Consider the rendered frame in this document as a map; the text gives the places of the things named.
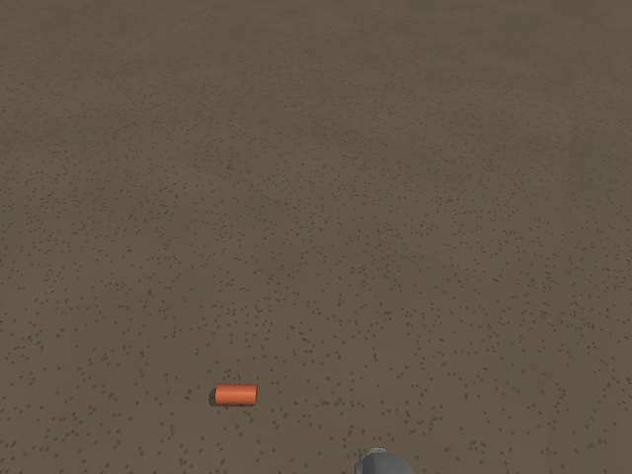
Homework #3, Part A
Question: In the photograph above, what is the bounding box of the can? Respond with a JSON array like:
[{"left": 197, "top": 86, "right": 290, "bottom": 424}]
[{"left": 215, "top": 384, "right": 258, "bottom": 405}]

